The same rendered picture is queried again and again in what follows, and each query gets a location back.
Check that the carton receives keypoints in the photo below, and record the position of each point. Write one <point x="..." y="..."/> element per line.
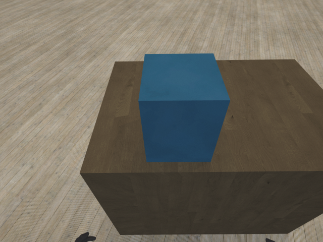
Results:
<point x="183" y="102"/>

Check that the pedestal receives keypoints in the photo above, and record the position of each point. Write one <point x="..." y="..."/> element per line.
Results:
<point x="265" y="175"/>

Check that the left robot hand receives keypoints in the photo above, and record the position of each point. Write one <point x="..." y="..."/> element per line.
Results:
<point x="85" y="238"/>

